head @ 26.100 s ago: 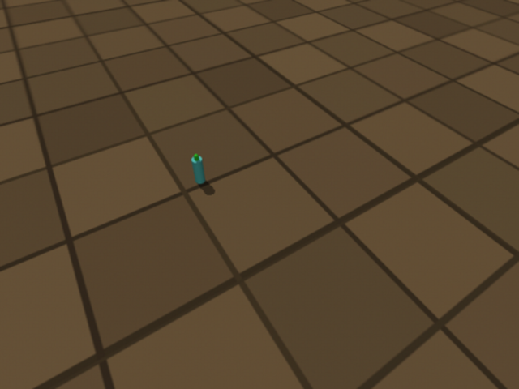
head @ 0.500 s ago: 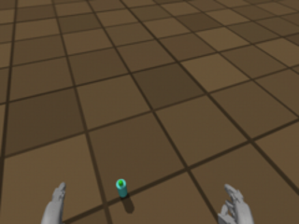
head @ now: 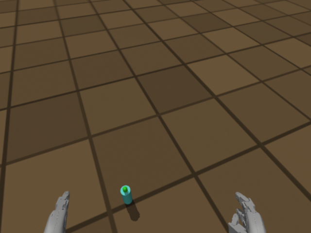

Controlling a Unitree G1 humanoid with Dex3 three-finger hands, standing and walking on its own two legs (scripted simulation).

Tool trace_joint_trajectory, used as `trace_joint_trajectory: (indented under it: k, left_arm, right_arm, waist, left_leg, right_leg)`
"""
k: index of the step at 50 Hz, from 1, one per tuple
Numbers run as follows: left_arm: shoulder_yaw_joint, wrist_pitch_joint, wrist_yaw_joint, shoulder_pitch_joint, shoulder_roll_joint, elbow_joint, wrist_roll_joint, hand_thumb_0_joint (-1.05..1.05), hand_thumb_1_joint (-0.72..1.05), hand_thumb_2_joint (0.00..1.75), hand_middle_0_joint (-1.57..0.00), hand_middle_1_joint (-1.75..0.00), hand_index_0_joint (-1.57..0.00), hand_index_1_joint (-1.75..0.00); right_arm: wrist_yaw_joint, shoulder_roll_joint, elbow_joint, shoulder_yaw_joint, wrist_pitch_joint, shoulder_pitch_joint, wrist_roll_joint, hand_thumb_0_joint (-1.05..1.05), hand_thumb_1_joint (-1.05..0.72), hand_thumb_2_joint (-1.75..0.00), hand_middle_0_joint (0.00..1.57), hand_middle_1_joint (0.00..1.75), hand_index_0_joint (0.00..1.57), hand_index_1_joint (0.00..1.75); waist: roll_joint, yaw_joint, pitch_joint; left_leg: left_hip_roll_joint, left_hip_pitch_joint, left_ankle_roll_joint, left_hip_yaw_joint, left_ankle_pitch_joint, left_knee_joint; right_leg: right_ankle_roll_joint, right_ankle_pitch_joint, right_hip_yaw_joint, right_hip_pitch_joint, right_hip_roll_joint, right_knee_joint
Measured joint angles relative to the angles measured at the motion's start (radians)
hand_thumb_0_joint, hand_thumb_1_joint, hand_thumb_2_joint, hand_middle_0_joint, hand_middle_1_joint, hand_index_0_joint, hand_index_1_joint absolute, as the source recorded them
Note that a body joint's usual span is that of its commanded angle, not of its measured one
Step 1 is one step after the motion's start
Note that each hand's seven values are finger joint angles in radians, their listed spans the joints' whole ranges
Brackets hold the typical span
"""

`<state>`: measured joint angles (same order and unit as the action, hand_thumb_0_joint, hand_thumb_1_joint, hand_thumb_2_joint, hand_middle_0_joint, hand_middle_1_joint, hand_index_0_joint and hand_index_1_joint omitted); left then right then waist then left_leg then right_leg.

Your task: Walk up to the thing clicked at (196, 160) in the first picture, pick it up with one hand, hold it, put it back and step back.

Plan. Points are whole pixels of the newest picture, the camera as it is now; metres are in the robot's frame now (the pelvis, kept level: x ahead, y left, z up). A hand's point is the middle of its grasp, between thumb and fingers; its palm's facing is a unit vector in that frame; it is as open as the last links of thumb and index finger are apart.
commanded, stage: home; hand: left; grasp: from the side
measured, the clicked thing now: (126, 194) +0.44 +0.15 -0.63
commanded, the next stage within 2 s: stand in 0.68 s
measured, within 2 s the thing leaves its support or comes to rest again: neither
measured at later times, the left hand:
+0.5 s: hand (79, 228) +0.17 +0.19 -0.06, palm faces +0.10 -0.95 -0.28, open 17.3 cm
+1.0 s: hand (79, 225) +0.18 +0.19 -0.06, palm faces +0.10 -0.95 -0.28, open 14.9 cm
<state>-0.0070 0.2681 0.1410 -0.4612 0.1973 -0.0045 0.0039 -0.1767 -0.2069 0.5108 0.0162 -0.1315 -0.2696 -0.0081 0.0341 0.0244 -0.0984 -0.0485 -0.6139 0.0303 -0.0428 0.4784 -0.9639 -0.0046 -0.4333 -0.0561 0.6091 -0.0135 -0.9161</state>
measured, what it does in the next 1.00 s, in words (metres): stands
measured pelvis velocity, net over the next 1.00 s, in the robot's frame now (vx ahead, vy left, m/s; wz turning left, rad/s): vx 0.01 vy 0.01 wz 0.00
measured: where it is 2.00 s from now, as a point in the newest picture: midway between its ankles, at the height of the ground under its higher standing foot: outside the picture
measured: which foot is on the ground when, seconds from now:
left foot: down 0.00-1.00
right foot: down 0.00-1.00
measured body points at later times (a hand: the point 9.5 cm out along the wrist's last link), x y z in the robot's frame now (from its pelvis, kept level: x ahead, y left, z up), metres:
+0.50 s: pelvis +0.00 +0.01 +0.00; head +0.02 +0.01 +0.45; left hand +0.16 +0.24 -0.04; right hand +0.16 -0.23 -0.07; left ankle +0.01 +0.14 -0.69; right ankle +0.02 -0.12 -0.69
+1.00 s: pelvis +0.01 +0.01 +0.00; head +0.03 +0.02 +0.45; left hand +0.17 +0.24 -0.04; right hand +0.17 -0.23 -0.07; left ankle +0.01 +0.14 -0.69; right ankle +0.02 -0.12 -0.69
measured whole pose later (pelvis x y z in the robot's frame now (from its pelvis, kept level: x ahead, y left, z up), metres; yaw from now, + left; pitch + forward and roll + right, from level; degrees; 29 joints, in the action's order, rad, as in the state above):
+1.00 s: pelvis +0.01 +0.01 +0.00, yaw +0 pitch +8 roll -2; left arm -0.01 0.27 0.14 -0.47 0.20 0.02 0.00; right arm -0.18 -0.20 0.52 0.02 -0.14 -0.27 0.00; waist 0.03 0.02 -0.10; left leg -0.04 -0.62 0.02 -0.04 0.49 -0.97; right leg -0.02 -0.44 -0.05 0.61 -0.02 -0.91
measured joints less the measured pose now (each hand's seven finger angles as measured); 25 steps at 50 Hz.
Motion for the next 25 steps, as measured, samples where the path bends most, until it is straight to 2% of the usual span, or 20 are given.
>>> trace_joint_trajectory:
  k: [25]
  left_arm:
    - [0.0,-0.004,-0.004,-0.005,0.005,0.01,0.0,-0.01,-0.52,0.07,-0.06,-0.06,-0.06,-0.06]
  right_arm:
    - [-0.006,0.007,0.006,0.004,-0.013,-0.002,0.002,0.01,-0.9,-0.9,0.2,0.3,0.2,0.3]
  waist:
    - [-0.003,-0.002,0.002]
  left_leg:
    - [0.002,0.001,-0.009,0.003,0.005,-0.007]
  right_leg:
    - [-0.009,0.003,0.004,-0.006,-0.002,0.006]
